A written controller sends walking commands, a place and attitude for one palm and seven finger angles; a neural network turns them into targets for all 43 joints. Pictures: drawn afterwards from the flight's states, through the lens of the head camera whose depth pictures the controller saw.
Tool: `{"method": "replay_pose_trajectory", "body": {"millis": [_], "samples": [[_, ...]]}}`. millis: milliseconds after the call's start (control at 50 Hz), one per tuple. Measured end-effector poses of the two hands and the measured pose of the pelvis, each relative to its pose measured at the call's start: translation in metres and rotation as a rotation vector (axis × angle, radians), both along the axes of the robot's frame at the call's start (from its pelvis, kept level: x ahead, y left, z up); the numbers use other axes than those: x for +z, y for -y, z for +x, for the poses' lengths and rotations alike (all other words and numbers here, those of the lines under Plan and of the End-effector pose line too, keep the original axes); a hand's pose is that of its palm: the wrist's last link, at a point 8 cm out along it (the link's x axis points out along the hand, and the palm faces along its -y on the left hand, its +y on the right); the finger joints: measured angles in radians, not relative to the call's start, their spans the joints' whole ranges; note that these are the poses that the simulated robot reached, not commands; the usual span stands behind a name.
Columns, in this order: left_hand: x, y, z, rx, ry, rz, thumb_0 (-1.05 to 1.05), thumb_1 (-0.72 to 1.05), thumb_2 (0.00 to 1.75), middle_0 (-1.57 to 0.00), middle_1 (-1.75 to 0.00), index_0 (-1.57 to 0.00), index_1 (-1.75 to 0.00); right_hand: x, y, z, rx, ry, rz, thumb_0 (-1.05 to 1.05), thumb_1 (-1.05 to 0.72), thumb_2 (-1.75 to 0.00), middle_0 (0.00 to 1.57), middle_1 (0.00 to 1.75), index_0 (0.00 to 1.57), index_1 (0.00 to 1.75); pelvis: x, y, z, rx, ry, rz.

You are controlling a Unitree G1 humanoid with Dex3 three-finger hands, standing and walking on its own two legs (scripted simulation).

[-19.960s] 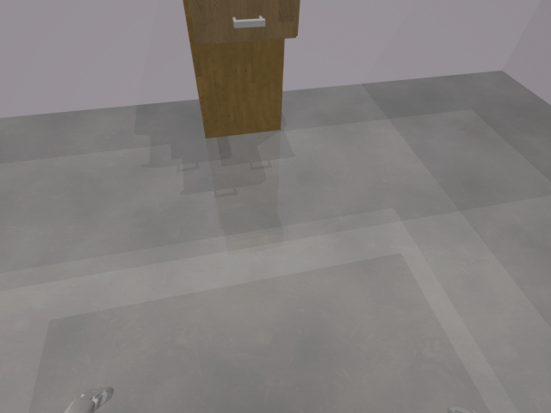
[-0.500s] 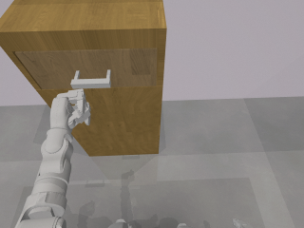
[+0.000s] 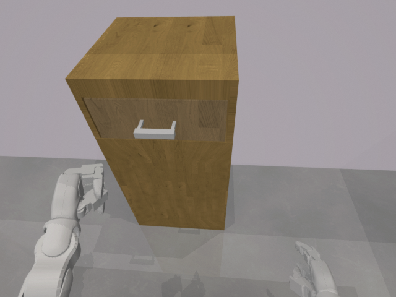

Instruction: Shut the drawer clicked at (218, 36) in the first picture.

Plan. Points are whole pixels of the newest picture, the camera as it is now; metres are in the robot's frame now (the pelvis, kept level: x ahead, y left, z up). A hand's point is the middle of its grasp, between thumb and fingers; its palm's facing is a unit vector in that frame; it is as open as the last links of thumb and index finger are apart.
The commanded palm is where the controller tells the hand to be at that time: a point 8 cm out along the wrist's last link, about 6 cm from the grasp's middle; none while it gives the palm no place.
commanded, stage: draw the hand back to the body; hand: left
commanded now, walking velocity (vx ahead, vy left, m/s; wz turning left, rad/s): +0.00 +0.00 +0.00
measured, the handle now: (156, 128) +0.56 +0.17 +0.00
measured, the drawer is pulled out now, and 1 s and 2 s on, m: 0.00 0.00 0.00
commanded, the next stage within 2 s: step back with the hand held close in 0.64 s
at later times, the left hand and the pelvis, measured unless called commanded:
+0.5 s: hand (33, 221) +0.18 +0.24 +0.17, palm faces +0.39 -0.82 -0.41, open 3.3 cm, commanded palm +0.14 +0.29 +0.18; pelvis +0.01 +0.01 +0.01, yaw +0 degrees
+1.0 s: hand (35, 225) +0.18 +0.25 +0.16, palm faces +0.30 -0.83 -0.48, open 3.3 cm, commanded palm +0.12 +0.29 +0.18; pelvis -0.01 +0.01 +0.01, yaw +0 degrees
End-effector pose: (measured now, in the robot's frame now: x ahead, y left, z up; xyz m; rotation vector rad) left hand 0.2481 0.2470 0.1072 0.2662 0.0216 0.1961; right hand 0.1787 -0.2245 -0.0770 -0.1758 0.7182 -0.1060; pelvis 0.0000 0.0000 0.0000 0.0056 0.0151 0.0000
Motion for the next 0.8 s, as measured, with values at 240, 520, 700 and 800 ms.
{"method": "replay_pose_trajectory", "body": {"millis": [240, 520, 700, 800], "samples": [[0.041, -0.017, -0.05, 0.086, 0.077, 0.08, 0.02, 0.89, 0.89, -1.4, -1.6, -1.4, -1.59, 0.007, -0.015, 0.007, 0.052, 0.023, 0.007, 0.01, -0.9, -0.9, 0.21, 0.3, 0.2, 0.3, 0.01, -0.005, 0.005, -0.004, 0.067, 0.001], [0.084, -0.036, -0.107, 0.171, 0.16, 0.222, 0.02, 0.89, 0.89, -1.4, -1.6, -1.41, -1.59, 0.013, -0.014, 0.015, 0.067, 0.071, -0.002, 0.02, -0.9, -0.9, 0.21, 0.3, 0.2, 0.3, 0.011, -0.006, 0.009, -0.001, 0.089, -0.005], [0.07, -0.035, -0.11, 0.197, 0.138, 0.173, 0.02, 0.89, 0.89, -1.4, -1.6, -1.41, -1.59, 0.013, -0.015, 0.013, 0.078, 0.072, -0.017, 0.02, -0.9, -0.9, 0.21, 0.3, 0.2, 0.3, 0.011, -0.004, 0.002, 0.006, 0.096, -0.005], [0.077, -0.032, -0.107, 0.171, 0.164, 0.19, 0.02, 0.89, 0.89, -1.4, -1.6, -1.41, -1.59, 0.014, -0.014, 0.008, 0.072, 0.074, -0.02, 0.02, -0.9, -0.9, 0.21, 0.3, 0.2, 0.3, 0.011, -0.004, 0.002, 0.004, 0.096, -0.008]]}}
